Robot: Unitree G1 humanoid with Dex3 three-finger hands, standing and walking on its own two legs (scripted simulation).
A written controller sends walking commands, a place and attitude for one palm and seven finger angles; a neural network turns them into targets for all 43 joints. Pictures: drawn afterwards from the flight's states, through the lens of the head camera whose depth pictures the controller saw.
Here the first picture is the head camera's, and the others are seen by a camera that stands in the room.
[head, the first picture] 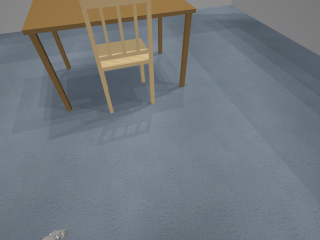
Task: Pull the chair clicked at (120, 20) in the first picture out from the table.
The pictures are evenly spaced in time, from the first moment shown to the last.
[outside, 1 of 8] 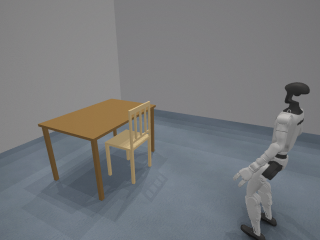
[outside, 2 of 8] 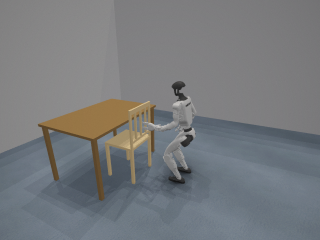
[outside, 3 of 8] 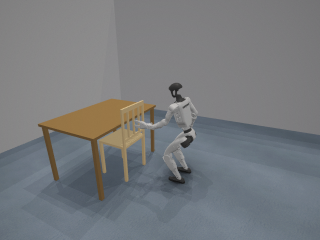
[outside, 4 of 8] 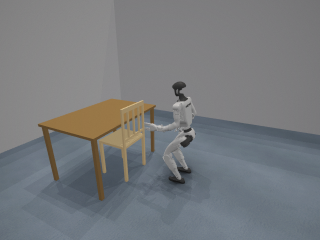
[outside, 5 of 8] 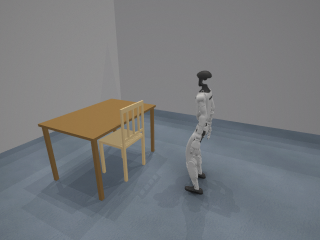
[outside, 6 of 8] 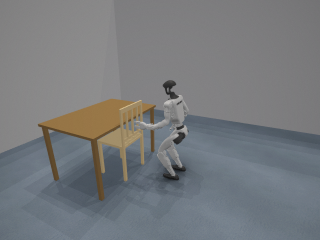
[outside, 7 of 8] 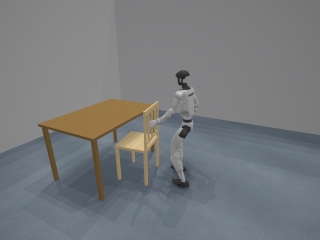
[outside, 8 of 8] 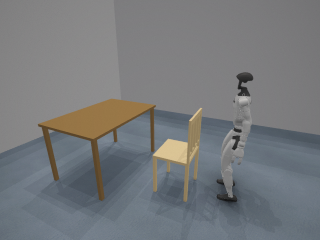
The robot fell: no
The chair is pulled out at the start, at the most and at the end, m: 0.00 0.64 0.64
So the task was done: yes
